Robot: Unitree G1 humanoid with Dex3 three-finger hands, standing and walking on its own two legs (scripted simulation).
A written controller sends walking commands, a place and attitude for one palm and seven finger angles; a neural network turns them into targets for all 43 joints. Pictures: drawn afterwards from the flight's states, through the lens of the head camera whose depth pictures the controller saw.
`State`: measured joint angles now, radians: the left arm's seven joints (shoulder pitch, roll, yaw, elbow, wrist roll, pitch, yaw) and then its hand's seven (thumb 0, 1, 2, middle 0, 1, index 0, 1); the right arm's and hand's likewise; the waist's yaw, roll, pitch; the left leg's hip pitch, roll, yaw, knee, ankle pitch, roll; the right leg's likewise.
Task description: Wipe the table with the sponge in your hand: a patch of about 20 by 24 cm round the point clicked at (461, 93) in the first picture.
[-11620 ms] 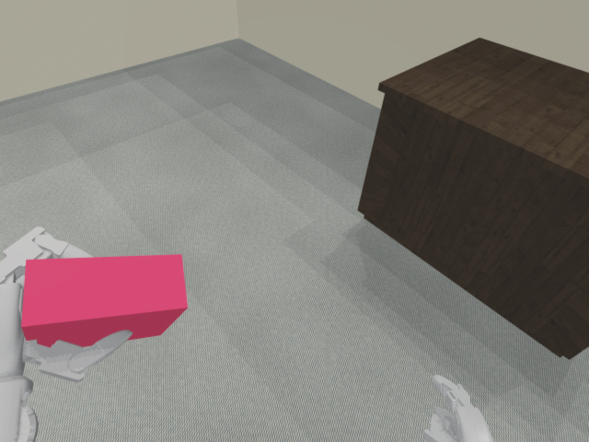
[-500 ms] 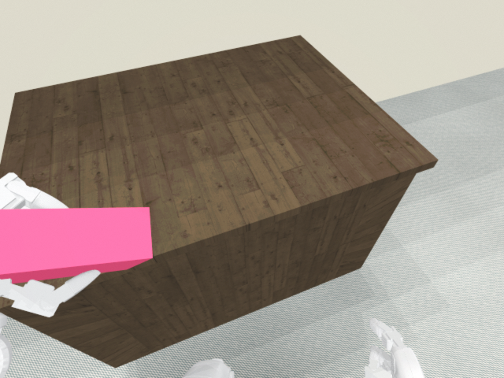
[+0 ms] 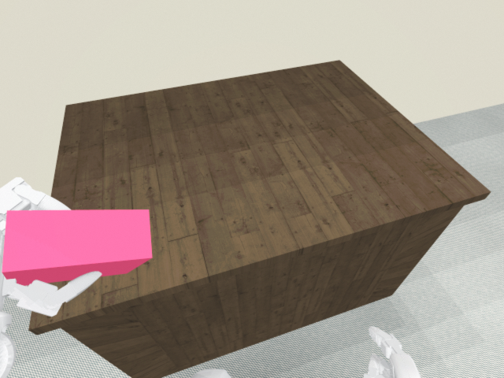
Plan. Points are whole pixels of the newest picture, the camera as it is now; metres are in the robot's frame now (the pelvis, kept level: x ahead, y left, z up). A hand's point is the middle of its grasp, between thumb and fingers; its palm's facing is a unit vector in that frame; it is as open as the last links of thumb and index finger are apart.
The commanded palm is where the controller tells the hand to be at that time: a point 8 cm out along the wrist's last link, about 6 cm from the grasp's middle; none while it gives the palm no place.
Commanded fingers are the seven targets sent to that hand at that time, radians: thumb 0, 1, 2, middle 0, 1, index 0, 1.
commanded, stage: shuffle to correct the standing spot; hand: left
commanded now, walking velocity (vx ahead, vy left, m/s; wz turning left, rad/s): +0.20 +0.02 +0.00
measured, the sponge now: (100, 247) +0.23 +0.21 +0.16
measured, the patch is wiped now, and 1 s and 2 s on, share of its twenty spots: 0.00 0.00 0.00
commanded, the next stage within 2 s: come to a stop and stand still in 0.22 s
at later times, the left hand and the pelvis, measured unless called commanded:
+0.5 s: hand (51, 210) +0.26 +0.28 +0.18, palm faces +0.40 -0.82 -0.42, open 10.0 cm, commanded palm +0.22 +0.31 +0.19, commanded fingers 0.00 0.10 1.30 -1.20 -1.60 -1.20 -1.60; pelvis +0.05 +0.03 +0.00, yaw -2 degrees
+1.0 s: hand (7, 165) +0.30 +0.34 +0.22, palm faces +0.49 -0.76 -0.43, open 10.0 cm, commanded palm +0.21 +0.32 +0.19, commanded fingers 0.00 0.10 1.30 -1.20 -1.60 -1.20 -1.60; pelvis +0.03 +0.05 +0.01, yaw -3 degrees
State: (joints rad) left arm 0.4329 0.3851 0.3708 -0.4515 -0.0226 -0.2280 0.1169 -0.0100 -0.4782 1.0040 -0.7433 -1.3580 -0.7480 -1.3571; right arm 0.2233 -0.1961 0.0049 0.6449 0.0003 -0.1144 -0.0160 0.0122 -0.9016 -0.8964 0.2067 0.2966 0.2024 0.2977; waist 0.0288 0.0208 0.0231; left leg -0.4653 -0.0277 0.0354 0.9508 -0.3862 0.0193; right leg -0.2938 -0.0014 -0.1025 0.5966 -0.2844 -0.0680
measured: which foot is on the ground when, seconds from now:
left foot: up 0.00-0.16, down 0.18-1.00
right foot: down 0.00-1.00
